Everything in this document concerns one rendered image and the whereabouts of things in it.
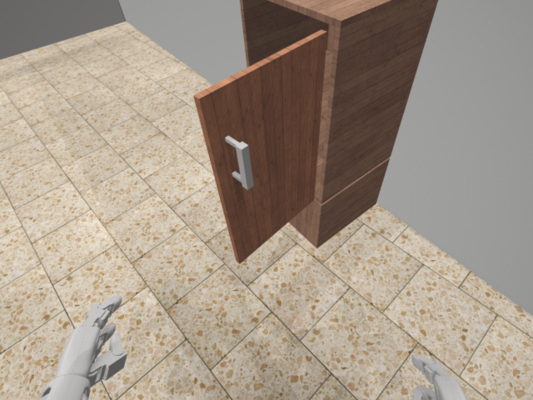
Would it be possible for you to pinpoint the left robot hand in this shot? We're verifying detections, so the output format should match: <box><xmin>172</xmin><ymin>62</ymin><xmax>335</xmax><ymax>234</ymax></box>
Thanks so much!
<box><xmin>54</xmin><ymin>295</ymin><xmax>127</xmax><ymax>387</ymax></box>

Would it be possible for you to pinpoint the cupboard door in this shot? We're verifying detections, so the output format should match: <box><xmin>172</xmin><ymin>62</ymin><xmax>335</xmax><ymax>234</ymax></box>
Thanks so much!
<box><xmin>193</xmin><ymin>30</ymin><xmax>327</xmax><ymax>264</ymax></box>

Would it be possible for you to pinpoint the right robot hand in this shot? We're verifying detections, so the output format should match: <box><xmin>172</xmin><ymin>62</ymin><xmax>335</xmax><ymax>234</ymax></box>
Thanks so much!
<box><xmin>411</xmin><ymin>354</ymin><xmax>468</xmax><ymax>400</ymax></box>

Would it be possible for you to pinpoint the handle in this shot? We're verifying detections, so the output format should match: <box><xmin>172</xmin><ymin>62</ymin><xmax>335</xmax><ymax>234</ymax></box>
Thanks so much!
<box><xmin>225</xmin><ymin>136</ymin><xmax>254</xmax><ymax>190</ymax></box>

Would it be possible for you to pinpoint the left robot forearm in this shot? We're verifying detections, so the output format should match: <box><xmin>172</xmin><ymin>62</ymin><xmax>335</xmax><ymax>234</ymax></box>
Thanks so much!
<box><xmin>39</xmin><ymin>375</ymin><xmax>91</xmax><ymax>400</ymax></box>

